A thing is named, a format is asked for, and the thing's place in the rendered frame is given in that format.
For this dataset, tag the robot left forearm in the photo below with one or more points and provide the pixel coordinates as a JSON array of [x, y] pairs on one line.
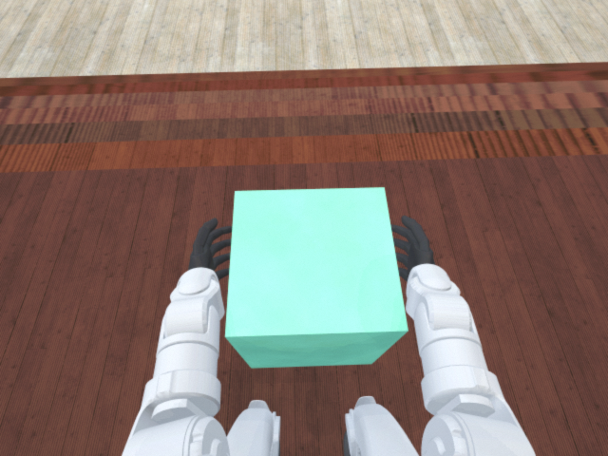
[[185, 380]]

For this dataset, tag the robot right forearm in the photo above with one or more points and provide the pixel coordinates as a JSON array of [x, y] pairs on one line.
[[456, 374]]

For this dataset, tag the robot thigh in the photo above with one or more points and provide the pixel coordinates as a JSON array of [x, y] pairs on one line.
[[255, 433], [373, 431]]

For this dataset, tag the robot right upper arm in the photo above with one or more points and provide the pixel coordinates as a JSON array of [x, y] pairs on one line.
[[452, 433]]

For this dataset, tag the carton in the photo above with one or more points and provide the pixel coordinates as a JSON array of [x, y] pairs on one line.
[[313, 278]]

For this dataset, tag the robot right thigh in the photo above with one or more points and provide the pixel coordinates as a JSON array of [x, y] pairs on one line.
[[373, 431]]

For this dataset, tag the robot left thigh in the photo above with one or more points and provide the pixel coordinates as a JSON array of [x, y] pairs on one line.
[[255, 433]]

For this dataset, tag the robot right hand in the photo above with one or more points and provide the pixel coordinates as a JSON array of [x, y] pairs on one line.
[[417, 246]]

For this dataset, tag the robot left hand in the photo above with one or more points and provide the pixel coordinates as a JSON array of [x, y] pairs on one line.
[[203, 251]]

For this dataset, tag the robot left upper arm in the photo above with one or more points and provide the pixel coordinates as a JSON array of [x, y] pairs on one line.
[[198, 435]]

